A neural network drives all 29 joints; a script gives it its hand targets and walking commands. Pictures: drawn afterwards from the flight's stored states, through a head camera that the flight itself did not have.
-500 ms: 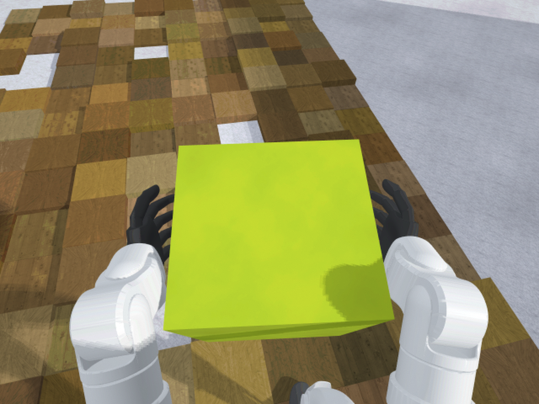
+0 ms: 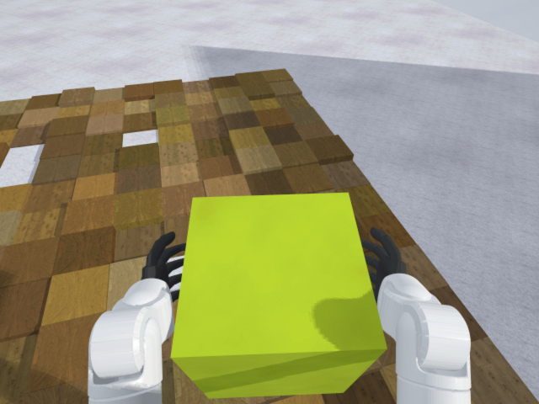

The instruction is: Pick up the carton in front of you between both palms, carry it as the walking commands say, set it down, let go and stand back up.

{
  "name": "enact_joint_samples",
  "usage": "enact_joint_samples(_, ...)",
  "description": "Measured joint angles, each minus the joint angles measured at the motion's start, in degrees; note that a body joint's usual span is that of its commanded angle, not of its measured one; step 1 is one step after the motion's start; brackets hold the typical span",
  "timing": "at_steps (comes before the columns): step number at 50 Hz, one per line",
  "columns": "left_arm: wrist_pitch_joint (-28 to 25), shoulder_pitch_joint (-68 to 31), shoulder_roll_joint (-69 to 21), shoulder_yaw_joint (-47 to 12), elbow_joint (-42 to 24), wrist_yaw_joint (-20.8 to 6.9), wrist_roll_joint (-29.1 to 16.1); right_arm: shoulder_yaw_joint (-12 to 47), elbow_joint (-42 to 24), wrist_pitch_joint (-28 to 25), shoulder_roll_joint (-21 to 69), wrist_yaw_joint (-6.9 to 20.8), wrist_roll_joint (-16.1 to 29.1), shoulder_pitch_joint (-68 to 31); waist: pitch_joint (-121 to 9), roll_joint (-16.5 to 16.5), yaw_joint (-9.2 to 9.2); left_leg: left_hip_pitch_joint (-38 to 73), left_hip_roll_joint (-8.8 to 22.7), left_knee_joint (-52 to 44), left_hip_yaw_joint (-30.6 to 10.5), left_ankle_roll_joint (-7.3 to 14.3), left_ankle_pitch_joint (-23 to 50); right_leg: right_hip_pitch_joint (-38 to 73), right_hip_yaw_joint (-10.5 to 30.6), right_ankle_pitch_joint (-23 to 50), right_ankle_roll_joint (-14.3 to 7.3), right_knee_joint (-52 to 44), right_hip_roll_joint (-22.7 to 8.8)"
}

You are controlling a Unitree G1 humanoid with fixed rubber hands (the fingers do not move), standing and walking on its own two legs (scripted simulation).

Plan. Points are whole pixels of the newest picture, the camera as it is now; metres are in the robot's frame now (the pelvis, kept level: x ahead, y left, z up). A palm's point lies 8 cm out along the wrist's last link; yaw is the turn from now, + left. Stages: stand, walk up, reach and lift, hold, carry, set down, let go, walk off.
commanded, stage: carry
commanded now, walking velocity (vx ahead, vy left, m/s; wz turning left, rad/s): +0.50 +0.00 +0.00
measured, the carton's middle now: (273, 302) +0.28 -0.01 +0.04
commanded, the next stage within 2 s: none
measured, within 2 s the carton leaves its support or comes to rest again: neither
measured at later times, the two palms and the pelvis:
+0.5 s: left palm (177, 105) +0.69 +0.17 +0.14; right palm (317, 98) +0.71 -0.13 +0.14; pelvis +0.32 +0.00 -0.01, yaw +1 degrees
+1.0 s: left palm (202, 65) +1.03 +0.15 +0.09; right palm (305, 65) +1.00 -0.15 +0.10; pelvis +0.68 +0.04 +0.03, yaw +0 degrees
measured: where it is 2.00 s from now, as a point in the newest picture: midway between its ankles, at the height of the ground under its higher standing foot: (249, 205)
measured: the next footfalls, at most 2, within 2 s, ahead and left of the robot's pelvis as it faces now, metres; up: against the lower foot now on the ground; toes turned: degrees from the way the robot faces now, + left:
right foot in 0.36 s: +0.35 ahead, -0.07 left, -0.02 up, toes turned -3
left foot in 0.70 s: +0.65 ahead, +0.13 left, +0.01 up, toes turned +5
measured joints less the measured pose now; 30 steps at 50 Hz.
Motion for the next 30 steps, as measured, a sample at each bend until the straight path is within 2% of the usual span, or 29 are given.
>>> enact_joint_samples(2, -0.48, -3.32, 0.85, 1.66, 2.24, 0.01, -0.72, -0.84, 2.96, -0.44, -0.11, -0.69, 0.66, -4.13, 0.77, 0.46, -1.36, 0.76, -0.40, 2.41, -0.87, 0.73, 4.91, -7.66, 4.25, -0.92, -2.00, 19.29, 0.98)
enact_joint_samples(3, -0.46, -5.37, 1.37, 2.38, 3.55, 0.21, -1.02, -1.19, 4.41, -0.68, -0.42, -1.26, 1.14, -6.06, 1.01, 0.30, -1.51, 1.34, -0.59, 3.28, -0.88, 1.02, 3.26, -11.92, 6.05, -0.70, -3.09, 27.36, 1.80)
enact_joint_samples(4, -0.46, -7.68, 1.67, 3.17, 5.10, 0.55, -1.37, -1.40, 5.67, -0.78, -1.05, -1.78, 1.56, -7.92, 1.09, 0.08, -1.67, 1.96, -0.94, 3.55, -1.10, 1.16, 1.00, -15.90, 6.96, -0.55, -4.09, 33.03, 2.49)
enact_joint_samples(6, -0.69, -12.67, 1.97, 4.59, 8.46, 1.42, -2.03, -2.26, 7.86, -0.74, -2.58, -2.60, 2.47, -11.85, 1.06, -0.62, -1.47, 3.55, -1.69, 2.52, -1.29, 1.10, -1.72, -22.55, 7.08, 0.50, -5.34, 36.14, 2.69)
enact_joint_samples(10, -1.09, -21.72, 3.24, 7.05, 13.04, 3.51, -1.81, -5.32, 13.40, -1.29, -4.30, -3.91, 4.39, -21.63, 0.59, -0.58, -1.05, 6.79, -2.49, -0.86, -1.66, 1.06, -3.56, -30.03, 5.55, 2.37, -5.34, 22.89, 2.64)
enact_joint_samples(15, -1.41, -30.19, 5.51, 9.40, 18.05, 3.95, -2.46, -7.69, 18.26, -1.22, -5.29, -4.54, 3.88, -30.77, -0.34, 0.06, 0.23, 11.61, -3.02, -1.82, -2.06, 0.65, -8.92, -30.19, 3.64, 16.86, -5.02, 2.07, 3.88)
enact_joint_samples(17, -1.11, -33.20, 6.01, 10.32, 20.79, 3.80, -2.40, -8.54, 20.34, -0.70, -5.73, -4.55, 3.26, -33.41, -0.68, 0.29, 0.90, 13.18, -2.77, 1.61, -2.51, 0.28, -13.43, -26.86, 1.75, 21.77, -5.17, -6.00, 4.94)
enact_joint_samples(18, -0.71, -35.07, 6.19, 10.55, 22.22, 3.78, -2.35, -9.14, 21.04, -0.28, -6.13, -4.55, 2.97, -34.53, -1.11, -0.44, 0.87, 12.88, -3.13, 5.62, -2.71, 0.22, -16.32, -25.03, 2.28, 22.13, -5.91, -7.91, 4.93)
enact_joint_samples(19, -0.68, -36.21, 5.80, 10.92, 23.00, 3.77, -2.33, -9.58, 21.60, -0.09, -6.83, -4.61, 3.16, -35.43, -1.58, 0.34, 1.29, 11.28, -2.43, 11.12, -3.62, 0.03, -19.13, -25.01, 2.32, 17.20, -6.83, -5.76, 5.64)
enact_joint_samples(21, -0.36, -37.20, 4.68, 10.52, 24.17, 3.96, -2.36, -11.17, 22.63, 0.01, -7.83, -4.43, 3.33, -35.65, -1.48, 1.72, 3.17, 5.74, -2.70, 25.58, -7.34, -0.12, -24.33, -25.86, 1.91, 11.51, -7.23, -0.83, 7.12)
enact_joint_samples(24, 0.23, -36.17, 2.99, 10.90, 24.78, 4.33, -1.49, -13.27, 22.84, 0.64, -6.94, -3.98, 3.01, -34.22, -0.57, 1.13, 5.28, -3.67, -3.97, 40.09, -8.82, 0.48, -25.03, -23.39, 2.61, 9.35, -6.06, -1.52, 7.68)
enact_joint_samples(27, -1.08, -33.38, 1.96, 11.25, 20.26, 4.11, -2.12, -13.58, 18.48, -0.18, -4.87, -3.20, 2.25, -32.60, 2.10, 0.62, 6.73, -12.55, -2.99, 42.48, -8.04, -0.01, -23.15, -19.48, 3.77, 7.62, -6.27, -4.13, 7.84)
enact_joint_samples(30, -2.70, -30.50, 1.37, 10.60, 16.75, 4.17, -2.29, -13.12, 16.06, -2.66, -3.26, -2.74, 0.31, -30.59, 4.20, 0.91, 7.49, -18.18, -1.59, 34.75, -7.94, -0.40, -19.52, -14.97, 4.50, 6.42, -5.53, -6.13, 7.67)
